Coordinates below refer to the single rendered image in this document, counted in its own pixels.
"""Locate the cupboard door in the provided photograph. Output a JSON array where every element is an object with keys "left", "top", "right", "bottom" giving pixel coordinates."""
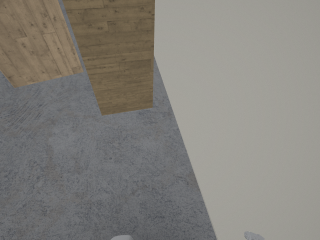
[{"left": 0, "top": 0, "right": 84, "bottom": 88}]

